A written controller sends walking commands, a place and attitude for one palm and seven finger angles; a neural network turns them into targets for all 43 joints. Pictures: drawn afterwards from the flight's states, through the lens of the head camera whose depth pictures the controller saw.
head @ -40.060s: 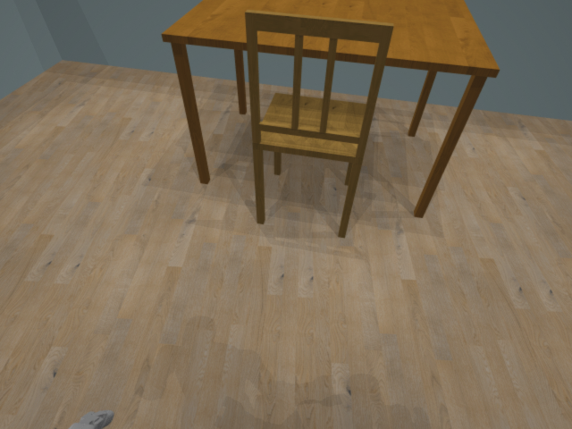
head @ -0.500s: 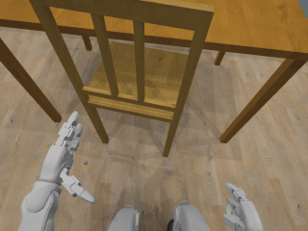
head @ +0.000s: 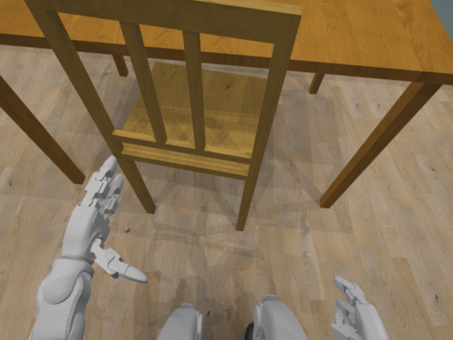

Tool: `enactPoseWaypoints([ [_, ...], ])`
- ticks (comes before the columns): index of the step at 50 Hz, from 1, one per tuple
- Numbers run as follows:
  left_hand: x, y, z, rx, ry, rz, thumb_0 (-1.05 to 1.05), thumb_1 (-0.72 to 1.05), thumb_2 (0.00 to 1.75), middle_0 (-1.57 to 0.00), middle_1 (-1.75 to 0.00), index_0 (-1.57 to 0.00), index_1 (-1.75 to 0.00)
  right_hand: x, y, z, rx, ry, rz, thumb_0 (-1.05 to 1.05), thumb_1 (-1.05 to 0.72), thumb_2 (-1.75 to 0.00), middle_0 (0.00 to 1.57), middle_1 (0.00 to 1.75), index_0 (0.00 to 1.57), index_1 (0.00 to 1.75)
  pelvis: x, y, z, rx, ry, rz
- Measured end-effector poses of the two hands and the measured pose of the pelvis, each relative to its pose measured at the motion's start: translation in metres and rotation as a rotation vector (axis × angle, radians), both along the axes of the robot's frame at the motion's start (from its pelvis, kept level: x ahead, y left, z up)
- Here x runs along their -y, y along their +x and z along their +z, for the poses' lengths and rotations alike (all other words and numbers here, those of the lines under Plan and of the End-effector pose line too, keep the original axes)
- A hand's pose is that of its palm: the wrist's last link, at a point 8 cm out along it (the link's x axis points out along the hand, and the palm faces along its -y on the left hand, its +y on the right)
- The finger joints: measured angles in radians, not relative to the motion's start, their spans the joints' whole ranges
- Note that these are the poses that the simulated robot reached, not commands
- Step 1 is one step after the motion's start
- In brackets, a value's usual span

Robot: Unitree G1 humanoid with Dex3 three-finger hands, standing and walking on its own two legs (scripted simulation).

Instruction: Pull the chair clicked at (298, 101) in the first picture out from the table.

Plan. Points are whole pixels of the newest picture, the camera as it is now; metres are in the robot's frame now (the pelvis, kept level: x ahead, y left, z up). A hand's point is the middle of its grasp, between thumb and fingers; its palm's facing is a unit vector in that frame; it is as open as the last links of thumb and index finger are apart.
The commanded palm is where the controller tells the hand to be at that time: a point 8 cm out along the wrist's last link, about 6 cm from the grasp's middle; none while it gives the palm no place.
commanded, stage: aim the fingers beside a spindle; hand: left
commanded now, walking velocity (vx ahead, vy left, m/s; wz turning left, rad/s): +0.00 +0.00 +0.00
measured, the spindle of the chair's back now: (149, 93) +0.58 +0.18 +0.04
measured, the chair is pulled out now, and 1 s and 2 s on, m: -0.09 -0.09 -0.09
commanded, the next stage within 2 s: none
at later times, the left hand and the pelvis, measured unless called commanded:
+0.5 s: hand (139, 218) +0.31 +0.16 +0.02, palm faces -0.13 -0.99 -0.04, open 16.9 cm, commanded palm +0.30 +0.21 +0.02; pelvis +0.00 +0.01 +0.00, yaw +0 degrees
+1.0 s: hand (143, 208) +0.33 +0.16 +0.01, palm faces -0.11 -0.99 -0.04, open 16.9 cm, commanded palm +0.32 +0.21 +0.02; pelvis +0.00 +0.00 -0.01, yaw +0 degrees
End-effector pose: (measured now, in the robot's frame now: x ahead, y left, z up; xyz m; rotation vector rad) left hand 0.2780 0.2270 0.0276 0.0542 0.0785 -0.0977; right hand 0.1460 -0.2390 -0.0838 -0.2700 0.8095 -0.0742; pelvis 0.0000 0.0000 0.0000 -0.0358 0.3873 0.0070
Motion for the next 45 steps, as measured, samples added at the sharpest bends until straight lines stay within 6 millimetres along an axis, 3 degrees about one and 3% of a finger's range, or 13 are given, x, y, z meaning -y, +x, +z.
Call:
enactPoseWaypoints([
  [7,0.004,0.003,-0.008,0.011,-0.007,-0.026,-0.01,-0.5,0.3,-0.05,-0.07,-0.06,-0.07,0.001,0.007,-0.002,0.012,-0.023,0.012,0.01,-0.9,-0.9,0.2,0.3,0.2,0.3,-0.001,-0.002,-0.005,0.0,-0.006,0.008],
  [14,0.01,0.014,-0.002,0.031,-0.012,-0.039,-0.01,-0.5,0.3,-0.06,-0.08,-0.06,-0.08,-0.004,0.011,-0.002,0.021,-0.014,0.015,0.01,-0.9,-0.9,0.2,0.3,0.2,0.3,-0.003,-0.004,-0.004,-0.003,-0.006,0.008],
  [25,0.015,0.023,-0.007,0.004,-0.012,-0.033,-0.01,-0.5,0.3,-0.06,-0.08,-0.06,-0.08,-0.01,0.005,-0.007,-0.009,0.007,0.014,0.01,-0.9,-0.9,0.2,0.3,0.2,0.3,-0.005,-0.002,-0.005,-0.008,-0.002,0.003],
  [45,0.02,0.039,-0.007,0.026,-0.015,-0.026,-0.01,-0.5,0.3,-0.06,-0.08,-0.06,-0.08,-0.004,-0.002,-0.01,-0.052,-0.004,-0.006,0.01,-0.9,-0.9,0.2,0.3,0.2,0.3,-0.004,-0.002,-0.004,-0.015,0.001,-0.001],
])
